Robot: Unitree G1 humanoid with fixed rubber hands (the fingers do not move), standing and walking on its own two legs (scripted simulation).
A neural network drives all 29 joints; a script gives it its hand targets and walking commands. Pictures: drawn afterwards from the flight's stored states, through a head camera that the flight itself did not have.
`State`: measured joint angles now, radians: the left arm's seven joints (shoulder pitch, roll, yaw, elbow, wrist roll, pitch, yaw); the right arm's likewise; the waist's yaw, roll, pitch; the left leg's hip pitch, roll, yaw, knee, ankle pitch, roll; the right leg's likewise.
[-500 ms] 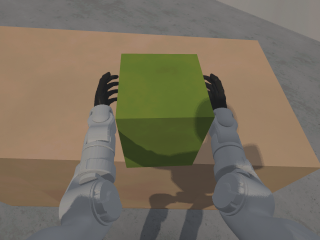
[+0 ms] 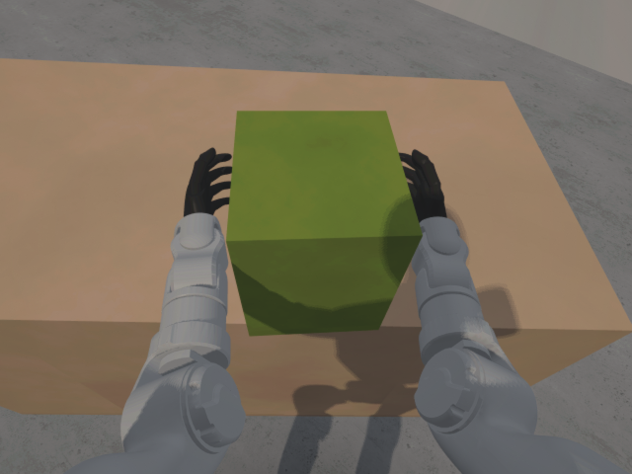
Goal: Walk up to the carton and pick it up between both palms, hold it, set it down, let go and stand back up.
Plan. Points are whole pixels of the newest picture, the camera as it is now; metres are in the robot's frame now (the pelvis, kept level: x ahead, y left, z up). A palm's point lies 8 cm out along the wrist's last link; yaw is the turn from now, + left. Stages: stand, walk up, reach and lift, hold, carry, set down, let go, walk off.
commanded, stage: set down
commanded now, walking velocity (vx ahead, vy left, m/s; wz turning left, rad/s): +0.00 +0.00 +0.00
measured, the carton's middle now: (313, 229) +0.43 +0.03 +0.03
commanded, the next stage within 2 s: none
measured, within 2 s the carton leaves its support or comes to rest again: neither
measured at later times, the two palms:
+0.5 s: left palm (202, 212) +0.41 +0.17 +0.08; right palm (427, 212) +0.43 -0.12 +0.09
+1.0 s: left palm (186, 212) +0.41 +0.20 +0.07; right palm (430, 202) +0.45 -0.13 +0.08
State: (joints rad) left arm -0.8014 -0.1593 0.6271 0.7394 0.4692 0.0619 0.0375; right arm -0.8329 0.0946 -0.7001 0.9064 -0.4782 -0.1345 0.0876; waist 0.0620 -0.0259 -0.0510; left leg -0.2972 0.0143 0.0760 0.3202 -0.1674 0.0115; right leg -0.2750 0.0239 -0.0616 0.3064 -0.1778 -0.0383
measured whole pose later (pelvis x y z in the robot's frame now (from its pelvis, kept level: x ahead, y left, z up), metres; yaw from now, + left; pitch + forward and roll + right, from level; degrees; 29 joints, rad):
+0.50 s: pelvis +0.00 +0.00 +0.00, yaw +0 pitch +8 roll +0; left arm -0.81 -0.15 0.64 0.74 0.49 0.04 0.03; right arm -0.83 0.11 -0.69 0.88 -0.49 -0.12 0.09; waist 0.06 -0.03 -0.04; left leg -0.30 0.02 0.09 0.32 -0.17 0.01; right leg -0.29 0.02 -0.06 0.32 -0.18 -0.04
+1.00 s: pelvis -0.02 +0.00 -0.02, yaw -2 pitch +22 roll -2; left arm -1.01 0.13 0.17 1.28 -0.05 -0.13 0.18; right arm -1.07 -0.23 -0.06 1.36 0.18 -0.14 -0.04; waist 0.13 0.01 -0.26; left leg -0.71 0.07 0.07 0.54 -0.21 0.01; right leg -0.64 0.06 -0.07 0.43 -0.16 -0.05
